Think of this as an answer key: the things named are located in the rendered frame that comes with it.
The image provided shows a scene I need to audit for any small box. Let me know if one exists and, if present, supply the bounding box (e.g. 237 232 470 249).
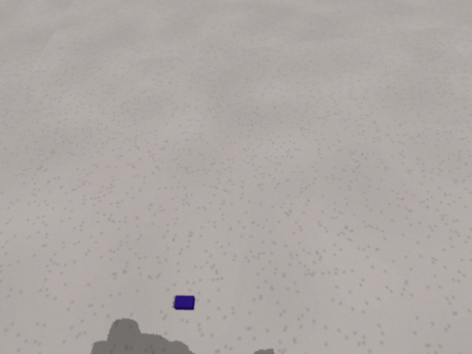
174 296 195 310

